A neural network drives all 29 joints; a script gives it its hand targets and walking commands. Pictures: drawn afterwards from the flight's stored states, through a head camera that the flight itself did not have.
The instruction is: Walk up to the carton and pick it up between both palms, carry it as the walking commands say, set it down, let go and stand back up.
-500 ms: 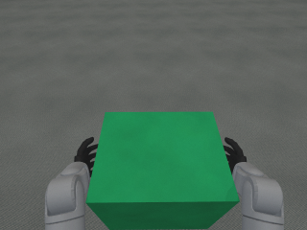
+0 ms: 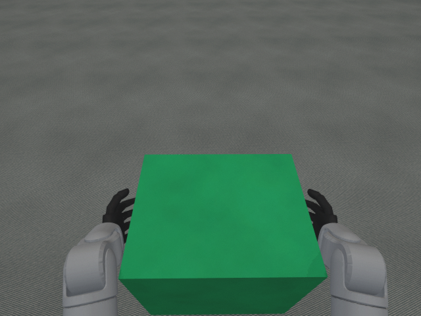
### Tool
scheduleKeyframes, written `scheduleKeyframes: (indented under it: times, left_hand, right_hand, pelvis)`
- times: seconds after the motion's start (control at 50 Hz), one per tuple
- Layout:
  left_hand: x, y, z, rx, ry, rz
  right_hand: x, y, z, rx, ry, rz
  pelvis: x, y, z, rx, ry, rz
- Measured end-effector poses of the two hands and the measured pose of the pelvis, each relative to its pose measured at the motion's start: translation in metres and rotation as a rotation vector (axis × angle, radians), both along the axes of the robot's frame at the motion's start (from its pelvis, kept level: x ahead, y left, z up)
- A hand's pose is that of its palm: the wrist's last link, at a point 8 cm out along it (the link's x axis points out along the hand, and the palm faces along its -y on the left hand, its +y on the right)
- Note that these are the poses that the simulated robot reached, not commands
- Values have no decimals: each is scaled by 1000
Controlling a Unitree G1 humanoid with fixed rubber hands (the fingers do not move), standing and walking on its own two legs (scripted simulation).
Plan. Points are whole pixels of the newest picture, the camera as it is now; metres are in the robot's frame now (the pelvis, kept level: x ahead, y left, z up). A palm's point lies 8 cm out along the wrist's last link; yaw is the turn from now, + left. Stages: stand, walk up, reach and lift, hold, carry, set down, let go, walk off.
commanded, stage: carry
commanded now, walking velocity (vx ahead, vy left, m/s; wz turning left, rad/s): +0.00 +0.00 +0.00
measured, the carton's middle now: (218, 238) +0.28 +0.00 +0.02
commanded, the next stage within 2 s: none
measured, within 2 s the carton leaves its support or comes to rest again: neither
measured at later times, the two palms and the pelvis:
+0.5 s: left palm (115, 233) +0.26 +0.18 +0.07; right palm (321, 233) +0.26 -0.19 +0.07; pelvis +0.00 +0.00 +0.00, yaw +0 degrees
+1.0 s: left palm (138, 243) +0.24 +0.14 +0.07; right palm (351, 244) +0.23 -0.23 +0.08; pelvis -0.01 -0.04 -0.01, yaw -1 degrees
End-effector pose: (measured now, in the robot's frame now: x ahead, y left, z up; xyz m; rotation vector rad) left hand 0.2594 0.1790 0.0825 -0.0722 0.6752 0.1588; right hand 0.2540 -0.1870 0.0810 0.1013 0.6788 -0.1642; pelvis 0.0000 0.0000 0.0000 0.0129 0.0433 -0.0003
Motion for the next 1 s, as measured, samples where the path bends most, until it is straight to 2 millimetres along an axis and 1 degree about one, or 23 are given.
scheduleKeyframes:
  times: [0.54, 0.58, 0.64, 0.72, 0.92, 1.0]
  left_hand:
    - [0, 1, -9, 11, -14, -8]
    - [-1, 2, -7, 12, -22, -10]
    - [-6, 0, 0, 6, -43, -11]
    - [-10, -5, 1, -7, -38, -8]
    - [-15, -36, -9, -25, -7, -8]
    - [-17, -42, -14, -31, -5, -6]
  right_hand:
    - [1, 1, -8, -16, -14, 13]
    - [0, 1, -6, -18, -22, 15]
    - [-5, 0, 4, -23, -44, 16]
    - [-10, -5, 6, -21, -38, 5]
    - [-21, -36, -4, -13, -8, -18]
    - [-23, -41, -5, -13, -6, -21]
  pelvis:
    - [-1, 0, 1, -3, 4, -3]
    - [-2, 0, 1, -4, 6, -5]
    - [-2, -2, 0, -6, 11, -10]
    - [-3, -8, -2, -8, 17, -17]
    - [-11, -32, -10, -24, 15, -10]
    - [-14, -36, -12, -13, 10, -8]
